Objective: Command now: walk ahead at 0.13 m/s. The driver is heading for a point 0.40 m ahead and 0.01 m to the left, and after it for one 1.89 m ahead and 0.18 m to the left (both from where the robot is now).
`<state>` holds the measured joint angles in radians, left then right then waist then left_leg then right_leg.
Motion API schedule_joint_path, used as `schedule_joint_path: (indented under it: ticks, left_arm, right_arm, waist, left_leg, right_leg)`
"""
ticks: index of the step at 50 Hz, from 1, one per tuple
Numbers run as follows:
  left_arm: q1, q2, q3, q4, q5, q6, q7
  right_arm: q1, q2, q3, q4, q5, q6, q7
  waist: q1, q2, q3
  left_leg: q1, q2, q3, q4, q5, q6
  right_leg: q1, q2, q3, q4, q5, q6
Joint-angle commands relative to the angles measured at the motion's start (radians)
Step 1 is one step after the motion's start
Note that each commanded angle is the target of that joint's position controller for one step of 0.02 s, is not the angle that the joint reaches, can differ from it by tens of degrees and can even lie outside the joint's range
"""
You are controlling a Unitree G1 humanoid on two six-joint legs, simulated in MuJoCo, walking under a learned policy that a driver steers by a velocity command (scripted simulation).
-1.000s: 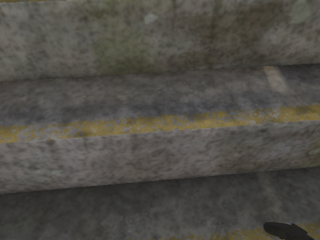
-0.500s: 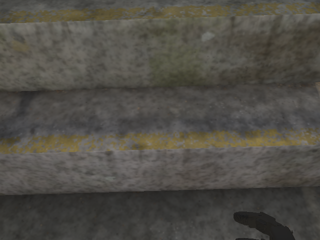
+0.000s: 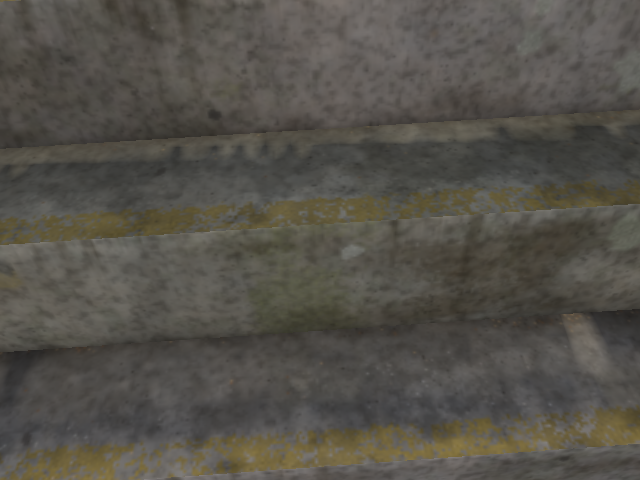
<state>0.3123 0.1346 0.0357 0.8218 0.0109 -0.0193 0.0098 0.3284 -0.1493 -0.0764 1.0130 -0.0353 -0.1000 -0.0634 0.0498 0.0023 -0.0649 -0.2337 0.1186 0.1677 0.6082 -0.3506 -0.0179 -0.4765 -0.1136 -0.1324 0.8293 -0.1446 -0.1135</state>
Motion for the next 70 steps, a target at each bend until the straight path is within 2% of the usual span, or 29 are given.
schedule_joint_path:
  ticks: [1, 2, 3, 4, 5, 6, 7, 8, 10, 12, 13, 14, 15, 16, 17, 18, 19, 20, 21, 22, 23, 26, 29, 37, 46, 48, 53, 58, 70]
  left_arm:
    - [0.159, 0.024, -0.008, 0.044, 0.015, -0.065, 0.005]
    - [0.170, 0.015, -0.018, 0.071, 0.007, -0.053, 0.016]
    - [0.140, -0.014, -0.039, 0.051, 0.011, -0.050, 0.025]
    - [0.075, -0.012, -0.042, 0.032, 0.021, -0.049, 0.033]
    - [0.023, 0.020, -0.039, 0.021, 0.020, -0.050, 0.043]
    - [0.017, 0.043, -0.038, 0.015, 0.018, -0.061, 0.054]
    - [0.014, 0.047, -0.037, 0.015, 0.016, -0.065, 0.062]
    - [0.052, 0.090, -0.015, 0.046, 0.008, -0.062, 0.068]
    - [0.106, 0.052, -0.020, 0.063, 0.003, -0.058, 0.070]
    - [0.105, 0.045, -0.021, 0.065, 0.004, -0.053, 0.076]
    - [0.083, 0.025, -0.033, 0.042, 0.020, -0.054, 0.083]
    - [0.046, 0.000, -0.041, 0.032, 0.019, -0.050, 0.080]
    - [0.048, -0.008, -0.046, 0.040, 0.022, -0.044, 0.080]
    - [0.069, -0.004, -0.044, 0.046, 0.020, -0.033, 0.082]
    - [0.055, -0.002, -0.042, 0.047, 0.017, -0.031, 0.080]
    - [0.086, 0.017, -0.030, 0.057, 0.006, -0.030, 0.074]
    - [0.100, 0.036, -0.021, 0.062, -0.003, -0.031, 0.061]
    - [0.105, 0.031, -0.019, 0.063, -0.014, -0.033, 0.045]
    - [0.153, 0.022, -0.018, 0.079, -0.021, -0.036, 0.033]
    - [0.175, 0.006, -0.026, 0.100, -0.024, -0.036, 0.033]
    - [0.119, 0.029, -0.024, 0.105, -0.013, -0.035, 0.041]
    - [0.088, 0.051, -0.021, 0.119, -0.006, -0.029, 0.042]
    - [0.084, 0.042, -0.027, 0.135, -0.007, -0.024, 0.042]
    - [0.097, 0.040, -0.037, 0.180, -0.013, -0.014, 0.044]
    - [0.126, 0.023, -0.050, 0.214, -0.006, -0.007, 0.044]
    - [0.137, 0.026, -0.050, 0.220, -0.005, -0.006, 0.052]
    - [0.137, 0.020, -0.054, 0.230, -0.005, -0.003, 0.050]
    - [0.126, 0.024, -0.049, 0.235, -0.004, -0.004, 0.050]
    - [0.134, 0.010, -0.049, 0.271, -0.007, -0.005, 0.045]
  right_arm:
    - [0.119, -0.032, 0.000, -0.056, 0.020, 0.021, 0.045]
    - [0.206, 0.031, 0.017, -0.048, 0.047, 0.043, 0.056]
    - [0.173, 0.042, 0.029, -0.052, 0.079, 0.069, 0.062]
    - [0.114, 0.024, 0.026, -0.050, 0.065, 0.084, 0.059]
    - [0.061, 0.016, 0.025, -0.061, 0.058, 0.088, 0.057]
    - [0.022, 0.011, 0.032, -0.078, 0.047, 0.092, 0.056]
    - [0.012, -0.001, 0.031, -0.081, 0.038, 0.095, 0.053]
    - [-0.038, -0.040, 0.031, -0.137, 0.023, 0.094, 0.045]
    - [-0.048, -0.042, 0.034, -0.148, 0.025, 0.096, 0.036]
    - [-0.035, -0.031, 0.045, -0.155, 0.029, 0.095, 0.031]
    - [-0.029, -0.001, 0.054, -0.140, 0.031, 0.094, 0.028]
    - [0.026, 0.007, 0.062, -0.110, 0.051, 0.097, 0.026]
    - [0.039, 0.014, 0.065, -0.092, 0.051, 0.099, 0.016]
    - [0.034, 0.020, 0.069, -0.091, 0.049, 0.099, 0.008]
    - [0.066, 0.031, 0.075, -0.062, 0.043, 0.095, 0.000]
    - [0.067, 0.046, 0.087, -0.048, 0.039, 0.094, -0.007]
    - [0.082, 0.036, 0.090, -0.045, 0.030, 0.088, -0.011]
    - [0.061, 0.028, 0.098, -0.055, 0.027, 0.075, -0.016]
    - [0.002, 0.000, 0.100, -0.077, 0.028, 0.068, -0.021]
    - [-0.010, -0.013, 0.097, -0.079, 0.029, 0.064, -0.020]
    - [0.020, -0.003, 0.097, -0.066, 0.033, 0.058, -0.015]
    - [0.072, -0.013, 0.094, -0.047, 0.036, 0.054, -0.014]
    - [0.101, -0.013, 0.093, -0.038, 0.029, 0.051, -0.009]
    - [0.137, -0.017, 0.094, -0.009, 0.026, 0.058, -0.003]
    - [0.161, 0.000, 0.091, 0.018, 0.024, 0.072, 0.003]
    - [0.160, -0.003, 0.088, 0.028, 0.030, 0.075, 0.001]
    - [0.167, 0.018, 0.091, 0.049, 0.034, 0.077, 0.003]
    - [0.191, 0.026, 0.086, 0.069, 0.038, 0.077, 0.004]
    - [0.212, 0.044, 0.090, 0.087, 0.033, 0.071, 0.000]
  waist:
    - [-0.054, -0.062, -0.015]
    - [-0.103, -0.190, -0.069]
    - [-0.069, -0.272, -0.074]
    - [-0.079, -0.201, -0.016]
    - [-0.084, -0.168, 0.025]
    - [-0.081, -0.093, 0.065]
    - [-0.086, -0.107, 0.085]
    - [-0.082, -0.101, 0.135]
    - [-0.069, -0.114, 0.081]
    - [-0.073, -0.127, 0.045]
    - [-0.082, -0.130, 0.005]
    - [-0.089, -0.119, -0.001]
    - [-0.085, -0.178, -0.001]
    - [-0.066, -0.159, 0.024]
    - [-0.078, -0.109, 0.073]
    - [-0.053, -0.064, 0.081]
    - [-0.047, -0.012, 0.066]
    - [-0.026, 0.045, 0.054]
    - [0.018, 0.047, 0.042]
    - [0.015, 0.095, 0.041]
    - [-0.021, 0.089, 0.073]
    - [-0.037, 0.070, 0.079]
    - [-0.035, 0.027, 0.088]
    - [-0.040, -0.003, 0.121]
    - [-0.044, -0.003, 0.151]
    - [-0.042, -0.010, 0.155]
    - [-0.045, -0.006, 0.163]
    - [-0.051, -0.013, 0.164]
    - [-0.045, -0.004, 0.160]
  left_leg:
    - [-0.021, 0.072, -0.120, 0.202, 0.251, 0.115]
    - [-0.164, 0.033, -0.140, 0.287, 0.064, 0.064]
    - [-0.222, -0.010, -0.137, 0.389, 0.003, 0.033]
    - [-0.216, -0.001, -0.167, 0.522, 0.017, 0.015]
    - [-0.211, -0.009, -0.190, 0.641, 0.035, 0.004]
    - [-0.227, -0.009, -0.213, 0.624, 0.057, -0.001]
    - [-0.224, -0.013, -0.201, 0.627, 0.077, 0.003]
    - [-0.336, -0.064, -0.155, 0.619, 0.115, 0.027]
    - [-0.366, -0.087, -0.169, 0.614, 0.137, 0.033]
    - [-0.350, -0.086, -0.165, 0.510, 0.116, 0.039]
    - [-0.263, -0.049, -0.212, 0.462, 0.118, 0.038]
    - [-0.160, -0.066, -0.150, 0.292, 0.021, 0.050]
    - [-0.125, -0.078, -0.123, 0.236, -0.063, 0.074]
    - [-0.133, -0.079, -0.119, 0.092, -0.107, 0.084]
    - [-0.086, -0.060, -0.126, -0.063, 0.040, 0.099]
    - [-0.067, -0.065, -0.139, -0.160, 0.124, 0.110]
    - [-0.026, -0.024, -0.198, -0.181, 0.269, 0.124]
    - [0.000, 0.015, -0.240, -0.196, 0.450, 0.134]
    - [0.062, 0.033, -0.252, -0.175, 0.572, 0.142]
    - [0.028, 0.038, -0.250, -0.159, 0.494, 0.145]
    - [-0.015, 0.028, -0.259, -0.204, 0.408, 0.141]
    - [-0.014, 0.023, -0.257, -0.237, 0.363, 0.143]
    - [-0.033, 0.022, -0.258, -0.260, 0.272, 0.151]
    - [-0.059, 0.021, -0.254, -0.285, 0.160, 0.157]
    - [-0.105, 0.011, -0.246, -0.261, 0.083, 0.163]
    - [-0.105, 0.006, -0.247, -0.259, 0.060, 0.162]
    - [-0.119, 0.000, -0.240, -0.242, 0.049, 0.162]
    - [-0.126, -0.011, -0.231, -0.228, 0.016, 0.155]
    - [-0.140, -0.008, -0.240, -0.240, -0.002, 0.155]
  right_leg:
    - [0.299, -0.006, 0.118, -0.393, 0.330, 0.035]
    - [0.432, -0.165, 0.323, -0.375, 0.778, 0.010]
    - [0.362, -0.246, 0.502, -0.527, 0.567, -0.068]
    - [0.240, -0.247, 0.485, -0.585, 0.344, -0.076]
    - [0.167, -0.224, 0.419, -0.584, 0.296, -0.058]
    - [0.151, -0.190, 0.321, -0.581, 0.276, -0.024]
    - [0.142, -0.161, 0.269, -0.573, 0.272, -0.011]
    - [0.215, -0.100, 0.234, -0.536, 0.195, -0.022]
    - [0.329, -0.100, 0.214, -0.527, 0.312, -0.022]
    - [0.381, -0.091, 0.177, -0.521, 0.317, -0.024]
    - [0.352, -0.113, 0.179, -0.525, 0.339, -0.023]
    - [0.302, -0.091, 0.112, -0.531, 0.345, -0.014]
    - [0.291, -0.105, 0.137, -0.530, 0.390, -0.049]
    - [0.321, -0.109, 0.158, -0.516, 0.373, -0.071]
    - [0.276, -0.115, 0.150, -0.448, 0.416, -0.074]
    - [0.274, -0.104, 0.157, -0.425, 0.369, -0.064]
    - [0.250, -0.083, 0.160, -0.404, 0.231, -0.052]
    - [0.259, -0.053, 0.157, -0.410, 0.136, -0.044]
    - [0.236, -0.045, 0.183, -0.446, 0.083, -0.033]
    - [0.264, -0.042, 0.174, -0.514, 0.067, -0.022]
    - [0.289, -0.031, 0.158, -0.499, 0.085, -0.017]
    - [0.319, -0.033, 0.149, -0.496, 0.110, -0.015]
    - [0.322, -0.034, 0.147, -0.506, 0.016, -0.014]
    - [0.289, -0.041, 0.150, -0.507, -0.083, -0.011]
    - [0.234, -0.041, 0.163, -0.499, -0.172, -0.015]
    - [0.216, -0.046, 0.170, -0.512, -0.215, -0.013]
    - [0.193, -0.052, 0.186, -0.526, -0.259, -0.015]
    - [0.166, -0.060, 0.202, -0.547, -0.329, -0.014]
    - [0.158, -0.059, 0.193, -0.550, -0.317, -0.017]
